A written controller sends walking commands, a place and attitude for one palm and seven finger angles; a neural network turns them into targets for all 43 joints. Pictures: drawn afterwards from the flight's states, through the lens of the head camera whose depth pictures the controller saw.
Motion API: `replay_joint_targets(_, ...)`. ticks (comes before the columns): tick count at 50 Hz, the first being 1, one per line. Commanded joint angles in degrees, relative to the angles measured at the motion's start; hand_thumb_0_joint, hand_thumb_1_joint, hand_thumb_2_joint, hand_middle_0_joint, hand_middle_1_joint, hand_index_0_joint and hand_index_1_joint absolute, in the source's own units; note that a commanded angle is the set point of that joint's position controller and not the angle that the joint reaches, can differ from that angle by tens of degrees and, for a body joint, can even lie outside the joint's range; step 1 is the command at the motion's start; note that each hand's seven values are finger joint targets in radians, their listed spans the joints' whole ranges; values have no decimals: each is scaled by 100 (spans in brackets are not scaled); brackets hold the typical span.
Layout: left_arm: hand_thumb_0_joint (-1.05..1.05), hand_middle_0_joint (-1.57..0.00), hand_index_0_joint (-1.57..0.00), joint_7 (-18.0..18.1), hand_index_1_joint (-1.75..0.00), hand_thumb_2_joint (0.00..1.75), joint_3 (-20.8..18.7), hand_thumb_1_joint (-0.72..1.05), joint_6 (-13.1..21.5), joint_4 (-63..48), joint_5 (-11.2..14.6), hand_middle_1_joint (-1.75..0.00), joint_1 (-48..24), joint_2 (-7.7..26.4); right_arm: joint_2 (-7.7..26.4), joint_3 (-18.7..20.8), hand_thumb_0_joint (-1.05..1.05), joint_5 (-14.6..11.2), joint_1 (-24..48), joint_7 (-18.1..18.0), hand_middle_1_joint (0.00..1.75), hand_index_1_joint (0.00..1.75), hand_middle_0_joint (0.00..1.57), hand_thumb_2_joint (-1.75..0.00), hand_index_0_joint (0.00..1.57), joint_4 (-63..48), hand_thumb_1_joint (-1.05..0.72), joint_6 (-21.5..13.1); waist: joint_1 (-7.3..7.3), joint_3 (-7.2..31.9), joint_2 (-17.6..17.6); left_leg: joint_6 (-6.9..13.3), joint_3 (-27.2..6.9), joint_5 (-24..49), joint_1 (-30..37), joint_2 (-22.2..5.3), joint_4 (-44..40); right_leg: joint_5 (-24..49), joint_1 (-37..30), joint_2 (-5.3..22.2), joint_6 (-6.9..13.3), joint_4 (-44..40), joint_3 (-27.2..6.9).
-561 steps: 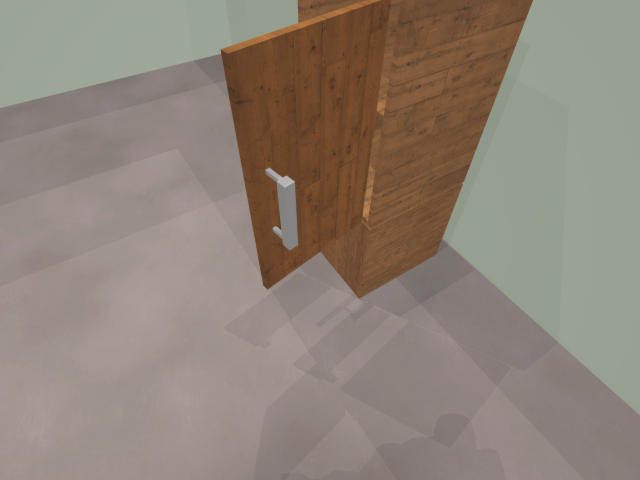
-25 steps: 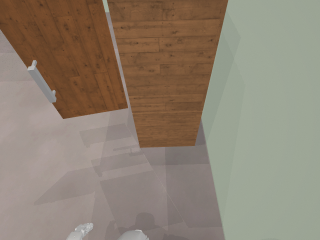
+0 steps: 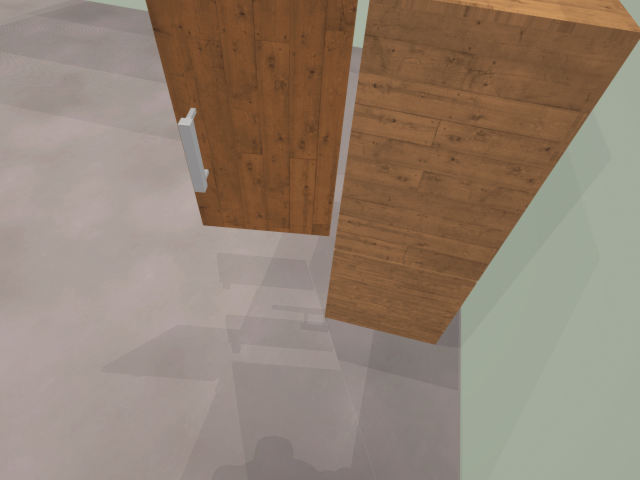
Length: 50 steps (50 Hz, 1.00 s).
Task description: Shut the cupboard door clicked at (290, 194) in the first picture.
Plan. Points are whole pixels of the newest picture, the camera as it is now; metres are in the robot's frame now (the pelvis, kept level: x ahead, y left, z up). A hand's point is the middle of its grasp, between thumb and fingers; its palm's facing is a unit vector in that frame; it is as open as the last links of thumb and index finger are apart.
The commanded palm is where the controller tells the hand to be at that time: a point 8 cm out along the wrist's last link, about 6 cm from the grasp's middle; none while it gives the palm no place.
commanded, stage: take the last steps up to it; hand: left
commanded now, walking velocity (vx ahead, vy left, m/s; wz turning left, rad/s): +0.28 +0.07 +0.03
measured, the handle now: (196, 151) +0.72 +0.35 -0.07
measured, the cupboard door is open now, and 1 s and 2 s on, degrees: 100 100 100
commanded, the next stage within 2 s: come to a stop and stand still in 0.42 s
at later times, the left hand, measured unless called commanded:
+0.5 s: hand (208, 443) +0.18 +0.18 -0.17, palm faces +0.09 -0.98 -0.19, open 7.2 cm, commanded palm none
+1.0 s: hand (211, 397) +0.25 +0.20 -0.17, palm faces +0.04 -0.96 -0.27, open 7.4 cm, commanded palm none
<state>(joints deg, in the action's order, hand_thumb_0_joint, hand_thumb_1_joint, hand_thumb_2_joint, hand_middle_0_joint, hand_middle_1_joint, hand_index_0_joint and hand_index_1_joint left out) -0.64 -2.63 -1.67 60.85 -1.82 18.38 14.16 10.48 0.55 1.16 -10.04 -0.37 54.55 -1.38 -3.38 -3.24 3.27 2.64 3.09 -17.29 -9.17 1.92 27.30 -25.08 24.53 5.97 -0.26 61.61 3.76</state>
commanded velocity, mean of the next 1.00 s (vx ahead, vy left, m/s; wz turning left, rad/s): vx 0.01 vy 0.02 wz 0.00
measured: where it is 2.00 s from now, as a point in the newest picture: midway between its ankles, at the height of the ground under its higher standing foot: outside the picture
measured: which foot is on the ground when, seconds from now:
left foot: down 0.00-0.24, up 0.26-0.54, down 0.56-0.90, up 0.92-1.00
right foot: up 0.00-0.22, down 0.24-0.58, up 0.60-0.88, down 0.90-1.00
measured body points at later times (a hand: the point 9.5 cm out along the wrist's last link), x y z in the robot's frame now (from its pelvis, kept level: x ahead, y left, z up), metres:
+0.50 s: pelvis +0.15 -0.01 +0.01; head +0.17 +0.01 +0.46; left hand +0.18 +0.23 -0.15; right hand +0.16 -0.24 -0.14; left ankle +0.20 +0.13 -0.71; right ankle +0.14 -0.12 -0.74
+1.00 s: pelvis +0.20 -0.01 +0.00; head +0.23 -0.02 +0.44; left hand +0.25 +0.25 -0.15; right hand +0.28 -0.25 -0.16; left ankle +0.20 +0.12 -0.71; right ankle +0.19 -0.10 -0.74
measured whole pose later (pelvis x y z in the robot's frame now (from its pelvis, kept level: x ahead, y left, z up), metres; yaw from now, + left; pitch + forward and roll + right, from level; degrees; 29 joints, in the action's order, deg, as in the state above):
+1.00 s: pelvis +0.20 -0.01 +0.00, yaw +1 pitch -1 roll +1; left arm 1.7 -1.9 -0.9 56.9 -1.6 12.1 11.6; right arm 11.8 3.3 0.3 -7.7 -1.3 59.1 3.9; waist -0.7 -4.0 -0.6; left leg -1.2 2.0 -26.6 -20.8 -1.2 46.1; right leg -18.8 13.4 0.5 2.7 32.5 4.5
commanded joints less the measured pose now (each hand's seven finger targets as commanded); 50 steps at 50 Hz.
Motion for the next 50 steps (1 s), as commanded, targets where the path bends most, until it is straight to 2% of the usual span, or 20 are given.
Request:
replay_joint_targets(1,0,-20,-20,-72,-30,90,-2,90,240,-665,32,-30,-493,147,918,235,0,-3,-635,-66,30,30,20,-90,20,28,-90,-127,304,-204,-952,871,-1065,700,24,-1386,-1657,588,583,89,-37,-691,-12)
replay_joint_targets(6,0,-20,-20,-88,-30,90,0,90,275,-897,36,-30,-990,69,908,269,0,25,-982,-55,30,30,20,-90,20,298,-90,-151,389,-324,-797,892,-966,937,-37,-1414,-1528,808,-75,-143,-36,-2010,209)
replay_joint_targets(9,0,-20,-20,-78,-30,90,-75,90,319,-762,32,-30,-546,191,817,245,0,4,-965,-62,30,30,20,-90,20,425,-90,-116,113,-246,-728,596,-673,786,-503,-1127,-746,1179,-1346,-363,49,-2902,276)
replay_joint_targets(10,0,-20,-20,-60,-30,90,-155,90,366,-593,28,-30,19,386,707,225,0,-28,-956,-58,30,30,20,-90,20,441,-90,-128,-143,-91,-380,384,-434,558,-1043,-807,84,1148,-2343,-208,152,-3283,-61)
replay_joint_targets(12,0,-20,-20,32,-30,90,-355,90,438,-308,65,-30,1210,1247,530,230,0,-72,-955,-1,30,30,20,-90,20,151,-90,-138,-490,655,1203,-106,138,-2016,-2582,24,3081,682,-3661,2216,1274,-4816,-3263)
replay_joint_targets(13,0,-20,-20,93,-30,90,-331,90,440,-384,98,-30,883,1100,727,292,0,-42,-716,-5,30,30,20,-90,20,183,-90,-91,-385,416,880,-125,-409,-1717,-2678,-338,3772,-191,-2905,2192,1425,-5069,-3395)
replay_joint_targets(16,0,-20,-20,159,-30,90,-205,90,444,-676,71,-30,-173,417,394,298,0,30,-644,89,30,30,20,-90,20,299,-90,30,132,-140,466,-251,-452,-528,-2242,-814,3499,-69,-1229,1625,1071,-5275,-1687)
replay_joint_targets(19,0,-20,-20,122,-30,90,-196,90,529,-593,39,-30,-297,360,38,250,0,12,-935,153,30,30,20,-90,20,412,-90,83,306,-1,391,-377,-5,-163,-1452,-693,2142,956,-879,1174,895,-5273,-707)
replay_joint_targets(23,0,-20,-20,74,-30,90,-260,90,529,-396,56,-30,-130,503,-16,224,0,28,-859,173,30,30,20,-90,20,342,-90,-8,220,128,325,-419,292,213,-1135,-425,883,1288,-1268,1003,854,-4897,-483)
replay_joint_targets(26,0,-20,-20,77,-30,90,-219,90,455,-341,83,-30,-235,391,148,227,0,23,-1163,116,30,30,20,-90,20,429,-90,-108,443,140,182,-399,377,690,2,-291,-102,1087,-732,673,563,-4162,-228)
replay_joint_targets(27,0,-20,-20,80,-30,90,-145,90,411,-365,90,-30,-217,184,443,261,0,23,-1436,61,30,30,20,-90,20,488,-90,-159,545,329,-521,-251,-172,1408,574,-754,-284,980,-339,296,340,-3391,33)
replay_joint_targets(28,0,-20,-20,111,-30,90,-58,90,370,-435,125,-30,-133,-121,870,306,0,52,-1625,-32,30,30,20,-90,20,477,-90,-154,579,464,-1392,268,-1299,2379,757,-1771,-539,199,29,-195,42,-2597,410)
replay_joint_targets(29,0,-20,-20,160,-30,90,36,90,326,-445,138,-30,-175,-216,911,294,0,49,-1503,-117,30,30,20,-90,20,422,-90,-88,528,377,-1334,668,-1610,3045,138,-2248,-779,-611,-334,-282,-36,-1991,194)
replay_joint_targets(34,0,-20,-20,221,-30,90,32,90,84,-106,179,-30,-17,92,792,230,0,-33,-532,-304,30,30,20,-90,20,407,-90,4,339,545,-1218,632,-802,5768,449,-1962,-377,-155,-776,-159,-75,-2204,-163)
replay_joint_targets(41,0,-20,-20,191,-30,90,-139,90,-120,-521,99,-30,92,115,1140,485,0,17,-14,-301,30,30,20,-90,20,168,-90,242,254,664,-1126,726,-844,3851,-171,-2197,-327,143,-948,-349,44,-2058,-236)
replay_joint_targets(43,0,-20,-20,189,-30,90,-155,90,-74,-539,57,-30,290,168,1065,488,0,-25,132,-252,30,30,20,-90,20,93,-90,289,131,605,-726,357,-577,2411,-676,-1760,30,1385,-1515,-306,73,-3223,-268)
replay_joint_targets(44,0,-20,-20,218,-30,90,-165,90,2,-591,3,-30,250,403,772,450,0,-58,39,-213,30,30,20,-90,20,62,-90,316,160,483,220,-3,-257,1084,-970,-1097,520,2217,-1556,172,253,-4035,-1010)
replay_joint_targets(45,0,-20,-20,220,-30,90,-177,90,63,-658,-11,-30,-79,761,469,405,0,-107,-67,-122,30,30,20,-90,20,20,-90,355,325,336,1084,-371,275,-774,-1170,-363,1146,2515,-1225,1216,752,-4525,-1841)
replay_joint_targets(47,0,-20,-20,253,-30,90,-124,90,182,-664,26,-30,-332,664,375,370,0,-68,274,-87,30,30,20,-90,20,20,-90,457,254,284,658,-365,-364,-1481,-1185,-269,2441,3250,-916,1334,1182,-4528,-1973)
replay_joint_targets(50,0,-20,-20,274,-30,90,-64,90,253,-609,70,-30,-515,531,368,312,0,-92,76,-60,30,30,20,-90,20,217,-90,421,308,270,431,-458,-374,-1077,-1284,-304,2456,4176,-1461,1025,1094,-4234,-1366)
